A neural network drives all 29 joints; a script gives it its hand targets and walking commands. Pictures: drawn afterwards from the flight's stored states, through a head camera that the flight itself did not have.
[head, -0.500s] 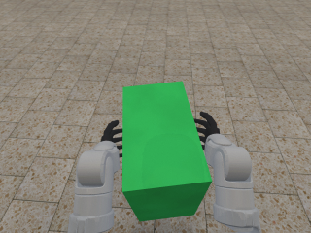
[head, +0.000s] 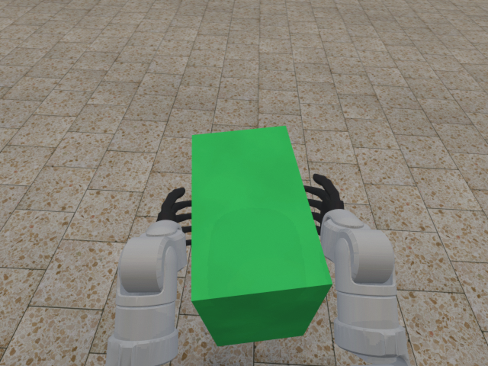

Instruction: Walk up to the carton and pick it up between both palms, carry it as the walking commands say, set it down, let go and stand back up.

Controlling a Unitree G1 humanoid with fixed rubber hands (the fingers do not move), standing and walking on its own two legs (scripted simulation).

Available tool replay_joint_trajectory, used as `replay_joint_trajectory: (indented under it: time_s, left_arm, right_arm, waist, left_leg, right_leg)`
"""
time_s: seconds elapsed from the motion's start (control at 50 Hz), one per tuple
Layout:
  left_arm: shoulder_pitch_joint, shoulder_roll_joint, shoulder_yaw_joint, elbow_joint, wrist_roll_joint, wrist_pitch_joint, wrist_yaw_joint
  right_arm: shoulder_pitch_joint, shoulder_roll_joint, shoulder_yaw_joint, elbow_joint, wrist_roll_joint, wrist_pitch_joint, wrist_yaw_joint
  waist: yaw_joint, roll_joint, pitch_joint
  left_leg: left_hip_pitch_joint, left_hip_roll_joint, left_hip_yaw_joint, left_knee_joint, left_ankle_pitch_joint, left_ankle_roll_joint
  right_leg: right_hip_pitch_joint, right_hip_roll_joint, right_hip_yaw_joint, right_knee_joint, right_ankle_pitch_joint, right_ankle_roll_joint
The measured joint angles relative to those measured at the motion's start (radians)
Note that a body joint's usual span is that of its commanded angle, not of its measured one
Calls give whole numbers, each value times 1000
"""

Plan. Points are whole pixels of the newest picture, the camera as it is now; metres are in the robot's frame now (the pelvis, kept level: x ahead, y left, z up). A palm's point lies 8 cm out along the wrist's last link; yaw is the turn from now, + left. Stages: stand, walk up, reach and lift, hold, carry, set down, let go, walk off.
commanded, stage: carry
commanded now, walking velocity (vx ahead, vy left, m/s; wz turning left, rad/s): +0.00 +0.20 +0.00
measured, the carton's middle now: (250, 240) +0.32 +0.00 +0.02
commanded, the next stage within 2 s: none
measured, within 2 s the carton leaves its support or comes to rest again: neither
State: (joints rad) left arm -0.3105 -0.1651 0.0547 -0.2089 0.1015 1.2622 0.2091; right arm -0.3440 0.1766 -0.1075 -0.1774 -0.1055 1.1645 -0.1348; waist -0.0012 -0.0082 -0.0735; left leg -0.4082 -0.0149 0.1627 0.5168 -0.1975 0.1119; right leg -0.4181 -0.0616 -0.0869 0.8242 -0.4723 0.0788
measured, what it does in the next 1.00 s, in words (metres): steps to the left: right foot, then left foot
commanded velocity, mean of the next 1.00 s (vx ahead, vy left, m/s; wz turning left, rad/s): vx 0.00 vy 0.20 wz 0.00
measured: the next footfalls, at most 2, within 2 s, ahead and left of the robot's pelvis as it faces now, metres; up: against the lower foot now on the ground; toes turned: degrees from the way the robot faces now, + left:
right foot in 0.06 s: +0.01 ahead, -0.14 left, +0.00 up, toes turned -6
left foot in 0.32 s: +0.04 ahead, +0.16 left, +0.00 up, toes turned +7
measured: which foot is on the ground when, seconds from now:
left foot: down 0.00-0.08, up 0.10-0.30, down 0.32-0.78, up 0.80-1.00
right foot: up 0.00-0.04, down 0.06-0.34, up 0.36-0.76, down 0.78-1.00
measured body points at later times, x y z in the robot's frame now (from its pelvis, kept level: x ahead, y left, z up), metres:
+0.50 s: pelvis -0.03 +0.08 +0.00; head -0.01 +0.10 +0.45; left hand +0.27 +0.22 +0.07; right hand +0.29 -0.02 +0.09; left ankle +0.00 +0.15 -0.73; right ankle -0.07 -0.08 -0.68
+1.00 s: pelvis -0.07 +0.12 +0.00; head -0.06 +0.12 +0.45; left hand +0.23 +0.25 +0.07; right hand +0.25 +0.00 +0.08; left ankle -0.06 +0.24 -0.71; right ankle -0.08 -0.03 -0.73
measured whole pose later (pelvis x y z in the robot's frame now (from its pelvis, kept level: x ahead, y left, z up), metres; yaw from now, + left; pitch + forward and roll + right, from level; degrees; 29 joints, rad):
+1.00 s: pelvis -0.07 +0.12 +0.00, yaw +2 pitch +5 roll +1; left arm -0.30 -0.16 0.04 -0.19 0.10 1.26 0.20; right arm -0.34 0.17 -0.11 -0.18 -0.10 1.18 -0.14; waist -0.02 0.00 -0.08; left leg -0.47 0.01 0.08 0.76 -0.38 0.06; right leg -0.35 -0.15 -0.10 0.60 -0.32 0.04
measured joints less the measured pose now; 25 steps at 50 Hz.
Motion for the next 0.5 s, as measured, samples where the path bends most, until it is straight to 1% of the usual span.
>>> replay_joint_trajectory:
  time_s: [0.04, 0.06, 0.08, 0.12, 0.16, 0.18, 0.22, 0.28, 0.3, 0.32, 0.34, 0.36, 0.4, 0.42, 0.46, 0.5]
  left_arm:
    - [0, 0, 0, 0, 0, 0, 0]
    - [0, 0, 0, 0, 0, 0, 0]
    - [1, 0, -1, 2, 0, -2, -1]
    - [7, 1, -8, 14, 0, 1, -3]
    - [6, 0, -8, 16, 0, 2, -3]
    - [6, 0, -8, 16, 0, 0, -4]
    - [6, 0, -8, 16, 0, -2, -4]
    - [6, 0, -8, 16, 0, -2, -5]
    - [6, 0, -8, 16, 0, -2, -5]
    - [6, 0, -8, 16, 0, -2, -5]
    - [6, 1, -8, 16, 0, -3, -5]
    - [7, 1, -8, 16, 0, -3, -5]
    - [7, 1, -8, 15, 0, -3, -5]
    - [7, 1, -8, 15, 0, -3, -5]
    - [6, 1, -8, 13, 0, -4, -5]
    - [6, 2, -8, 9, 0, -5, -4]
  right_arm:
    - [0, 0, 0, 0, 0, 0, 0]
    - [0, 0, 0, 0, 0, 1, -1]
    - [0, 0, 0, 0, 0, 0, -1]
    - [12, -3, 0, 1, 0, 8, -2]
    - [11, -4, 0, 0, 0, 12, -3]
    - [9, -4, 0, 0, 0, 12, -4]
    - [8, -4, 0, 0, 0, 10, -5]
    - [8, -4, 0, -1, 1, 10, -6]
    - [8, -4, 0, -1, 2, 11, -6]
    - [8, -4, 0, -1, 2, 10, -7]
    - [8, -3, 0, 0, 2, 10, -7]
    - [8, -3, 0, 0, 2, 10, -7]
    - [8, -3, 0, 0, 2, 10, -7]
    - [7, -3, 0, 0, 2, 10, -7]
    - [6, -2, 0, 0, 2, 9, -7]
    - [5, -2, 0, 0, 2, 6, -6]
  waist:
    - [-3, 0, -4]
    - [-7, -7, -11]
    - [-8, -6, -11]
    - [-8, 4, -7]
    - [-14, 4, -8]
    - [-17, 5, -8]
    - [-19, 6, -7]
    - [-19, 7, -8]
    - [-20, 7, -8]
    - [-20, 6, -7]
    - [-18, -3, -3]
    - [-14, -7, 5]
    - [-2, -3, 13]
    - [4, -2, 14]
    - [10, -2, 13]
    - [15, -3, 13]
  left_leg:
    - [-13, -8, 9, 12, 1, 0]
    - [-29, -20, 13, 30, -3, 0]
    - [-45, -22, 14, 64, -23, -6]
    - [-94, -20, -17, 224, -114, -19]
    - [-140, -17, -53, 366, -139, -26]
    - [-145, -10, -65, 387, -141, -31]
    - [-124, 10, -79, 353, -155, -41]
    - [-55, 32, -83, 215, -181, -54]
    - [-25, 34, -83, 153, -169, -56]
    - [4, 35, -81, 85, -115, -61]
    - [9, 27, -75, 66, -63, -72]
    - [10, 23, -73, 67, -51, -74]
    - [12, 26, -74, 58, -52, -64]
    - [13, 27, -74, 48, -50, -57]
    - [14, 27, -73, 32, -42, -45]
    - [15, 27, -69, 24, -34, -36]
  right_leg:
    - [45, -1, 1, -130, 44, 0]
    - [70, -14, 3, -193, 84, -8]
    - [72, -22, 0, -210, 146, -23]
    - [73, -25, -5, -204, 150, -44]
    - [72, -38, -5, -219, 146, -47]
    - [72, -46, -6, -225, 148, -47]
    - [72, -64, -7, -228, 151, -44]
    - [72, -88, -7, -228, 155, -25]
    - [72, -95, -8, -228, 155, -16]
    - [72, -101, -8, -227, 156, -6]
    - [73, -111, -6, -227, 157, -3]
    - [70, -113, -7, -210, 157, -3]
    - [44, -94, -9, -114, 45, -3]
    - [25, -81, -9, -52, 12, -3]
    - [-1, -56, -8, 37, -1, -3]
    - [-14, -33, -7, 74, -2, -3]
